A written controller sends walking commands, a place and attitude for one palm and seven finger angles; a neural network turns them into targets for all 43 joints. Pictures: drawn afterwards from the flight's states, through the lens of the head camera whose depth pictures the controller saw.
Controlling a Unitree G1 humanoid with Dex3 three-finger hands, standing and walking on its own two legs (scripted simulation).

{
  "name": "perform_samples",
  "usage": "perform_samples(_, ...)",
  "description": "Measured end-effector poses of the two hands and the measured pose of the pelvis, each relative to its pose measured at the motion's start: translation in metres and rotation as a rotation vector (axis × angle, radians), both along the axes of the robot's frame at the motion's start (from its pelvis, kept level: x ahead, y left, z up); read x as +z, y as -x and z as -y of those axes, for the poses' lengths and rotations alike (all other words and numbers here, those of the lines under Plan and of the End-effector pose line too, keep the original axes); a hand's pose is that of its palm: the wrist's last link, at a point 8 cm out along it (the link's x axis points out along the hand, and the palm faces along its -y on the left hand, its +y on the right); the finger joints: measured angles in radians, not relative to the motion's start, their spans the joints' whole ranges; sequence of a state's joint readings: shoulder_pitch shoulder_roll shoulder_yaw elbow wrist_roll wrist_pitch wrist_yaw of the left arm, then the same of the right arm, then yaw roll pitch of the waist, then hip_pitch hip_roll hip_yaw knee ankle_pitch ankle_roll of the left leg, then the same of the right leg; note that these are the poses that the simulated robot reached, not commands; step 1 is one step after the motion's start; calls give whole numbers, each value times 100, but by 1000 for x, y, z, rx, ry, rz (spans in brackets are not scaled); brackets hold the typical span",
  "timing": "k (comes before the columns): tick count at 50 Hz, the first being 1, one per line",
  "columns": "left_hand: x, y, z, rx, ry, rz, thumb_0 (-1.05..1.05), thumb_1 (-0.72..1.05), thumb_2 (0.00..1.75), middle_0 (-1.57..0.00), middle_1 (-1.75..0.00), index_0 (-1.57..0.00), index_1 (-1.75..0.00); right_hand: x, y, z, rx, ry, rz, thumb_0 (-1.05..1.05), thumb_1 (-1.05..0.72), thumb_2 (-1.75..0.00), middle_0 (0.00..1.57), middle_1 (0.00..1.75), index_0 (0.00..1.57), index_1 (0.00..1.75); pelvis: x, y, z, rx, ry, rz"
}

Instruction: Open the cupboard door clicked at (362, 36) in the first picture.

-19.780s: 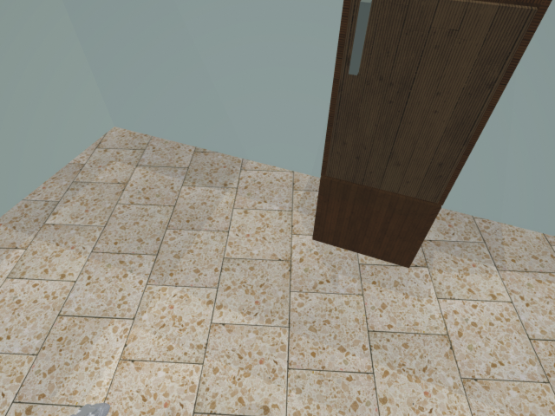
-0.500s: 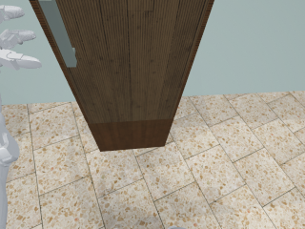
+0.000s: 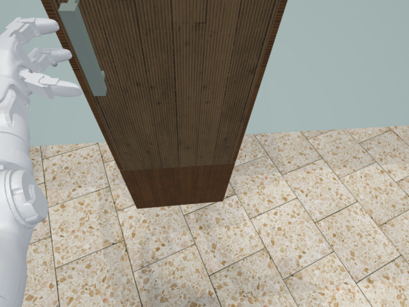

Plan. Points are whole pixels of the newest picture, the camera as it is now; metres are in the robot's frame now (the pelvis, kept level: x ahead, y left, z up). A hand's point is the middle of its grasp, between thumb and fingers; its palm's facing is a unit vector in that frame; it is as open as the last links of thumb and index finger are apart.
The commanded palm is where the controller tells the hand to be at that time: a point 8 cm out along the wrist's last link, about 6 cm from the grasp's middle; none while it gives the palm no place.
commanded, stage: slide the fingers in behind the handle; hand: left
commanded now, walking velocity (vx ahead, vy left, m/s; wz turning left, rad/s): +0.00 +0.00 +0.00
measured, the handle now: (88, 49) +0.56 +0.16 +0.18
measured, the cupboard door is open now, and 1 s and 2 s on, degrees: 0 0 0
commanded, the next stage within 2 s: close the thumb around the handle in 1.18 s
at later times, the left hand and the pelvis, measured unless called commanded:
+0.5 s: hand (75, 65) +0.51 +0.17 +0.18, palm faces +0.00 -1.00 +0.01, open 14.0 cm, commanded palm +0.49 +0.22 +0.17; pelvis -0.02 -0.01 +0.00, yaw +1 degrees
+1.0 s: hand (87, 64) +0.51 +0.15 +0.18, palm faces +0.01 -1.00 +0.01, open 14.0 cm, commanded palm +0.49 +0.21 +0.17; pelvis -0.01 -0.01 +0.00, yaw +0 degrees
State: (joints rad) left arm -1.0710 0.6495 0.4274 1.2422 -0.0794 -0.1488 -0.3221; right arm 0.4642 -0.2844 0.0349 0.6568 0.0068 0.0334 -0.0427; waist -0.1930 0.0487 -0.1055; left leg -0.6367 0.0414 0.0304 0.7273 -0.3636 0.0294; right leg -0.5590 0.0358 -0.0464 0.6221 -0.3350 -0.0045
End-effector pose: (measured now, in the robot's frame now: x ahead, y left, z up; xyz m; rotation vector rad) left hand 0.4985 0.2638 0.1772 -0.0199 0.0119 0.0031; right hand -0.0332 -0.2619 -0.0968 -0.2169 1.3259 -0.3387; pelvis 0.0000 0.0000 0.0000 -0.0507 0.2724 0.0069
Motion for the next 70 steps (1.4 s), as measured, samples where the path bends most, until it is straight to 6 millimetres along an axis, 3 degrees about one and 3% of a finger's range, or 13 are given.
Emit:
perform_samples(17,5,15,23,7,-15,4,-2,-50,30,-30,-120,-30,-120,-4,-10,9,37,-4,65,0,-91,-90,21,30,20,30,0,10,6,14,-7,31)
perform_samples(37,6,6,48,6,-25,12,-2,-50,30,-30,-121,-30,-120,-3,27,10,-7,-22,-6,0,-91,-90,21,30,20,30,1,13,11,3,-13,24)
perform_samples(48,4,9,57,6,-14,11,-2,-50,30,-30,-120,-30,-120,-5,7,10,8,-31,49,0,-91,-90,21,30,20,30,2,10,12,2,-16,37)
perform_samples(56,5,12,51,15,-19,16,-2,-50,30,-30,-120,-30,-120,-5,-8,12,24,-25,87,0,-91,-90,21,30,20,30,2,10,12,1,-17,42)
perform_samples(63,5,17,44,10,-23,17,-2,-50,30,-30,-120,-30,-120,-4,-11,14,36,-17,82,0,-91,-90,21,30,20,30,2,10,11,10,-16,46)
perform_samples(70,6,18,51,-7,-19,23,-2,-45,32,-30,-121,-30,-121,-5,-9,13,44,-15,72,0,-91,-90,21,30,20,30,2,12,9,17,-14,47)
